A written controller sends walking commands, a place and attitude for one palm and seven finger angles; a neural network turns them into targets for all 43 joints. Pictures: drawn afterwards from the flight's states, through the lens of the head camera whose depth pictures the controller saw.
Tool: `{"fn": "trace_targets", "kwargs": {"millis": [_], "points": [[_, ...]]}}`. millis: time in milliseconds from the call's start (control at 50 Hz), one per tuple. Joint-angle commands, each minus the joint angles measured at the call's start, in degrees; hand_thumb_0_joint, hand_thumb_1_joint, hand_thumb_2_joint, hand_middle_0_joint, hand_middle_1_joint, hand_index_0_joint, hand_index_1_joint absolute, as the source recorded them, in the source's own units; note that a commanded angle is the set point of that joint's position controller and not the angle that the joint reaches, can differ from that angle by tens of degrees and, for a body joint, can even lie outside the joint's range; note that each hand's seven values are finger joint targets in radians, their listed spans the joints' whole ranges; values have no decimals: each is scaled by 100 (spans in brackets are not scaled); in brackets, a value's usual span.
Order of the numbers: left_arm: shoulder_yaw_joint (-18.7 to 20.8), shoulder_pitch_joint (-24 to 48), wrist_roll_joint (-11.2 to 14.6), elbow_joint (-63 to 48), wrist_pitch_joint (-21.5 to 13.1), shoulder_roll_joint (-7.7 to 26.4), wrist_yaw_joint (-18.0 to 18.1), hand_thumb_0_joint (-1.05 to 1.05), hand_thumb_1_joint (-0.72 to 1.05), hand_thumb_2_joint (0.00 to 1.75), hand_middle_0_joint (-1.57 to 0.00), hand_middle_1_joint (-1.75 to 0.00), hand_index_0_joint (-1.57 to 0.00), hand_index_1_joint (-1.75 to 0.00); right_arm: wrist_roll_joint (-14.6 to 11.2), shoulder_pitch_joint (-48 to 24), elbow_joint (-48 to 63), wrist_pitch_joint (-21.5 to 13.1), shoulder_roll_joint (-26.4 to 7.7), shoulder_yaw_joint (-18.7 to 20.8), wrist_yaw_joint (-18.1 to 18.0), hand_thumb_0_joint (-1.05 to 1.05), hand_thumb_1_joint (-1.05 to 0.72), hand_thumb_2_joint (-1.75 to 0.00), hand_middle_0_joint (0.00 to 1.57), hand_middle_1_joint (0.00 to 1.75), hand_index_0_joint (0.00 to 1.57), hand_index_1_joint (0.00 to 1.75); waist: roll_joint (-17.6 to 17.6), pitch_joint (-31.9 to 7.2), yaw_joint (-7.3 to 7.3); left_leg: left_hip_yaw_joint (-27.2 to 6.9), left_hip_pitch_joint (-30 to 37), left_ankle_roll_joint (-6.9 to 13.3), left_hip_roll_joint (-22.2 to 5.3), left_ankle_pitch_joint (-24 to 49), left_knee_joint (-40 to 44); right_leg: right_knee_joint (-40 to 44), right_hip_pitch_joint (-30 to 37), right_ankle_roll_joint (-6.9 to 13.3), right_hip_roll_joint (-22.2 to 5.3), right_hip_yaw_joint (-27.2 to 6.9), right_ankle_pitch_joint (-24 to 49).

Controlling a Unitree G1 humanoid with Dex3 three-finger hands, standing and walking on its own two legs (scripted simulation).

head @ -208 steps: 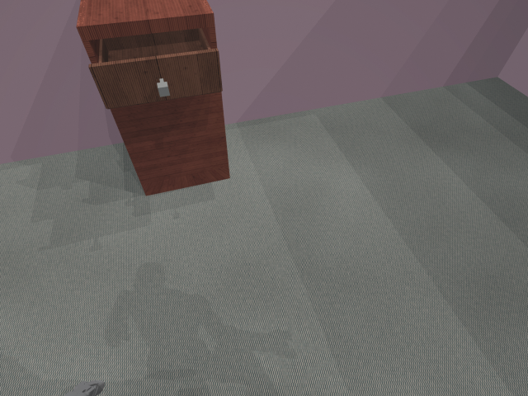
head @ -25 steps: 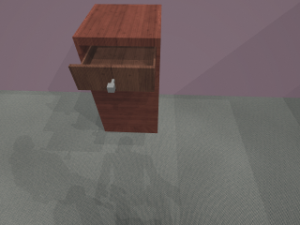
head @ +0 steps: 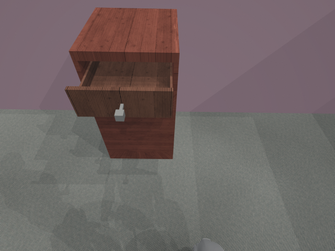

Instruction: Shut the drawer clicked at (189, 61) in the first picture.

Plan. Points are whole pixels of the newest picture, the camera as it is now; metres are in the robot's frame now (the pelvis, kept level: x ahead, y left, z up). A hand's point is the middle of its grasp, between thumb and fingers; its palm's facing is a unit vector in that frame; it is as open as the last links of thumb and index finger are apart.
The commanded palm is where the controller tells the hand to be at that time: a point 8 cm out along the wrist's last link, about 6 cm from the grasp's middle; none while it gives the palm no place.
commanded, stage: take the last steps up to it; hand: left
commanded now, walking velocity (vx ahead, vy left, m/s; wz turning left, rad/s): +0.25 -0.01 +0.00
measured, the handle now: (120, 111) +0.59 +0.19 -0.07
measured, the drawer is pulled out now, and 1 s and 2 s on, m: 0.18 0.18 0.18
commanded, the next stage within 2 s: come to a stop and stand still in 0.28 s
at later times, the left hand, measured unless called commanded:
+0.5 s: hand (109, 250) +0.16 +0.17 -0.18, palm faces +0.08 -0.98 -0.17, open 7.3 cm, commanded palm none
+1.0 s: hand out of the picture +0.15 +0.15 -0.16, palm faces +0.03 -0.96 -0.27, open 7.4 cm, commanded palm none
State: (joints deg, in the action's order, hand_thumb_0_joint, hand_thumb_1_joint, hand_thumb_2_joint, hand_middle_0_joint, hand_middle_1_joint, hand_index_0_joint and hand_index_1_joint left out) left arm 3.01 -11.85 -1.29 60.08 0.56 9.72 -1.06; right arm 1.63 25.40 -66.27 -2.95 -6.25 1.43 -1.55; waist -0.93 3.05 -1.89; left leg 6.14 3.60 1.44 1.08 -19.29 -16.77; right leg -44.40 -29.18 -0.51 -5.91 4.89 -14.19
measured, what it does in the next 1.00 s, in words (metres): walks ahead: right foot, then left foot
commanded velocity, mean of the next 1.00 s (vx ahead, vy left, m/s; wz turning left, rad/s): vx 0.02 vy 0.00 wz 0.01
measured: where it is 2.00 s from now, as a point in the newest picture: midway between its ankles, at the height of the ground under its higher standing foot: outside the picture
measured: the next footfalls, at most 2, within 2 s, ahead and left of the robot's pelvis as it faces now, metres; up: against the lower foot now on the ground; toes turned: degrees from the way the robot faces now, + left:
right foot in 0.08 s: +0.16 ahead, -0.13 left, +0.00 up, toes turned -8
left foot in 0.48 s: +0.26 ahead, +0.11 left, +0.00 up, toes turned +7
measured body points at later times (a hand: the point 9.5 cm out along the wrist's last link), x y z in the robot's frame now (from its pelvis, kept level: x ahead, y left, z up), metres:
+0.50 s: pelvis +0.16 +0.00 +0.00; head +0.16 +0.01 +0.44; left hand +0.16 +0.22 -0.17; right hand +0.24 -0.24 -0.15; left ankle +0.22 +0.11 -0.74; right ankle +0.13 -0.12 -0.74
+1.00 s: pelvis +0.12 -0.04 +0.00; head +0.12 -0.07 +0.45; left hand +0.15 +0.20 -0.14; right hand +0.16 -0.29 -0.17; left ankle +0.19 +0.10 -0.71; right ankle +0.12 -0.17 -0.74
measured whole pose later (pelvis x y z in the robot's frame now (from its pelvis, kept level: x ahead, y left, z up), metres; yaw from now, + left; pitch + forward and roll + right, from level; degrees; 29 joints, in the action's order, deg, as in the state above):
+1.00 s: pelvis +0.12 -0.04 +0.00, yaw -2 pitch -2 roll +2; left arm 1.9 -15.6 -1.6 59.4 1.3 9.1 1.6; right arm 1.3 12.0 -61.5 4.3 -12.1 4.0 -0.3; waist 2.1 0.6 0.6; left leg 2.7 -22.8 -1.0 -2.6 -19.6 -39.5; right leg -30.4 -12.3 -0.3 -3.2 1.7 -16.8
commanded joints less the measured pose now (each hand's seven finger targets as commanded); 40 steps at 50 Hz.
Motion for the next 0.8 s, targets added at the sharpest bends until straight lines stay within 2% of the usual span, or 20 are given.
{"fn": "trace_targets", "kwargs": {"millis": [0,20,40,60,80,100,120,140,180,240,360,420,440,460,480,520,560,640,720,780], "points": [[80,229,17,-460,-232,248,-13,0,90,90,-20,-30,-20,-30,-2,203,113,-82,-961,189,-56,0,-90,-90,20,30,20,30,654,543,168,-708,-768,770,-1563,2974,-134,836,733,248,346,284,-12],[116,-306,10,-292,-263,360,3,0,90,90,-20,-30,-20,-30,-31,133,105,-75,-973,194,-47,0,-90,-90,20,30,20,30,458,209,430,-561,-917,653,-1413,3345,-789,1187,1530,314,504,365,236],[189,-1100,-20,-65,-336,586,35,0,90,90,-20,-30,-20,-30,-80,91,130,-97,-916,187,-29,0,-90,-90,20,30,20,30,130,-218,784,-319,-1388,447,-1139,3245,-1915,1485,2705,439,332,64,510],[329,-1884,-59,135,-419,1144,114,0,90,90,-20,-30,-20,-30,-145,301,236,-129,-640,152,23,0,-90,-90,20,30,20,30,-964,-953,971,120,-2680,150,-476,1377,-3724,1890,4101,954,-1095,-1868,829],[346,-2205,62,202,-400,1491,141,0,90,90,-20,-30,-20,-30,-162,246,410,-111,-582,136,19,0,-90,-90,20,30,20,30,-1164,-1190,891,-159,-3415,80,-52,-1406,-5303,2661,4193,1484,-2082,-3284,1370],[340,-1680,91,79,-387,1428,154,0,90,90,-20,-30,-20,-30,-157,-32,420,-58,-601,175,33,0,-90,-90,20,30,20,30,-870,-1046,804,-713,-3504,138,-328,-1174,-5848,2941,3497,1510,-2010,-3259,311],[281,-1088,95,-89,-354,1119,192,0,90,90,-20,-30,-20,-30,-121,-282,528,-7,-596,219,55,0,-90,-90,20,30,20,30,-479,-476,629,-759,-3626,151,-550,-736,-5936,3171,2771,1430,-1865,-2884,-376],[186,-652,80,-193,-369,810,215,0,90,90,-20,-30,-20,-30,-69,-440,522,32,-534,191,83,0,-90,-90,20,30,20,30,-225,-32,445,-805,-3541,111,-764,-268,-5698,3236,2007,1238,-1562,-2216,-243],[58,-334,35,-247,-437,459,235,0,90,90,-20,-30,-20,-30,-25,-174,419,160,-360,157,105,0,-90,-90,20,30,20,30,-355,134,102,-665,-3117,-44,-842,83,-5134,3387,1312,1024,-1218,-1245,600],[62,-404,3,-219,-468,393,233,0,90,90,-20,-30,-20,-30,-9,-60,418,247,-231,149,130,0,-90,-90,20,30,20,30,-473,-46,-26,-379,-2800,-199,-778,210,-4156,3295,1177,975,-916,-596,1431],[99,-612,4,-105,-428,720,197,0,90,90,-20,-30,-20,-30,-43,-955,781,142,-383,115,202,0,-90,-90,20,30,20,30,-590,-88,250,-140,-2651,-241,-618,348,-2447,3049,1872,1020,-916,-577,1617],[4,-440,45,-15,-298,555,256,0,90,90,-20,-30,-20,-30,-69,-836,621,107,-408,36,111,0,-90,-90,20,30,20,30,-568,-127,85,-183,-1529,-315,-515,1453,-1059,2335,1720,618,-488,-208,2074],[-60,-606,61,23,-260,384,279,0,90,90,-20,-30,-20,-30,-59,-701,543,57,-611,25,76,0,-90,-90,20,30,20,30,-111,-286,109,-422,-970,-270,-763,2732,-784,1950,1579,376,-240,-148,1764],[-114,-862,91,53,-209,212,316,0,90,90,-20,-30,-20,-30,-53,-685,545,33,-925,53,34,0,-90,-90,20,30,20,30,571,-471,193,-888,-626,-31,-1377,4163,-812,1785,1410,145,-13,-107,793],[-130,-965,80,94,-152,194,358,0,90,90,-20,-30,-20,-30,-69,-729,552,95,-1110,83,1,0,-90,-90,20,30,20,30,735,-396,204,-1082,-827,215,-1736,4488,-709,1741,1568,36,170,-35,-247],[-125,-1009,95,145,2,366,360,0,90,90,-20,-30,-20,-30,-113,-993,565,165,-1222,107,-116,0,-90,-90,20,30,20,30,1595,-279,221,-1479,-1063,595,-2062,5235,-199,761,1503,-102,281,-20,-1291],[-51,-932,48,47,112,505,351,0,90,90,-20,-30,-20,-30,-92,-968,616,236,-1304,185,-218,0,-90,-90,20,30,20,30,1233,-357,157,-1525,-852,901,-2301,5837,-246,-484,978,-75,262,-396,-1846],[102,-777,20,-189,185,504,312,0,90,90,-20,-30,-20,-30,-75,-1215,846,341,-1371,336,-224,0,-90,-90,20,30,20,30,615,-835,109,-1116,-555,1011,-2241,5391,-487,-1660,366,-143,359,-642,-1504],[137,-749,26,-352,264,436,274,0,90,90,-20,-30,-20,-30,-73,-1502,994,348,-1279,363,-168,0,-90,-90,20,30,20,30,864,-946,163,-888,-918,902,-2039,3887,-325,-1367,520,-194,339,-530,-1306],[91,-726,28,-387,250,274,254,0,90,90,-20,-30,-20,-30,-23,-1612,1011,383,-1285,387,-78,0,-90,-90,20,30,20,30,1229,-746,158,-1059,-1573,777,-1916,1735,37,-291,1102,-84,274,-319,-1295]]}}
